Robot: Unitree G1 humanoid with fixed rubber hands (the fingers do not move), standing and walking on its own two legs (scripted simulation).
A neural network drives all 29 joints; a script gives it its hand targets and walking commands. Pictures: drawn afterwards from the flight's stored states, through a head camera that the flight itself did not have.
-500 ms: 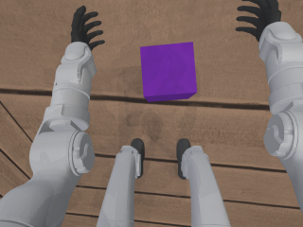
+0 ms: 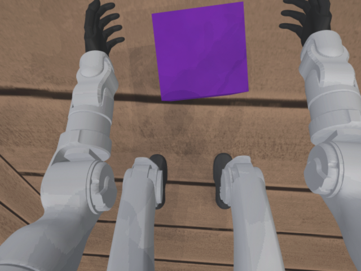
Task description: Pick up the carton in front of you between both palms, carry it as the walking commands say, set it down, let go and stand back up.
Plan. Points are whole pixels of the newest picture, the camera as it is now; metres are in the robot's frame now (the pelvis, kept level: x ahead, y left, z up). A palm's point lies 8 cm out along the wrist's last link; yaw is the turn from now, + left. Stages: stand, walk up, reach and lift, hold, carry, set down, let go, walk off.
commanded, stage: reach and lift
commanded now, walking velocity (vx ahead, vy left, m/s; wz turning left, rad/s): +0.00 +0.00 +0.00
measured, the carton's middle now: (198, 62) +0.51 -0.04 -0.41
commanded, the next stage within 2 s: none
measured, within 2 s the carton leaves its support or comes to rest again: leaves its support in 1.34 s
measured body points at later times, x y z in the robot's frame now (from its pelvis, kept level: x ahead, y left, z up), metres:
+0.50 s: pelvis -0.05 +0.00 -0.16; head +0.34 -0.02 +0.07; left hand +0.52 +0.15 -0.35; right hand +0.53 -0.22 -0.35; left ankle +0.07 +0.13 -0.50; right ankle +0.07 -0.12 -0.50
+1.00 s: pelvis -0.04 +0.00 -0.16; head +0.34 -0.03 +0.07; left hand +0.52 +0.13 -0.34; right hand +0.54 -0.19 -0.34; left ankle +0.07 +0.13 -0.50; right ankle +0.07 -0.12 -0.50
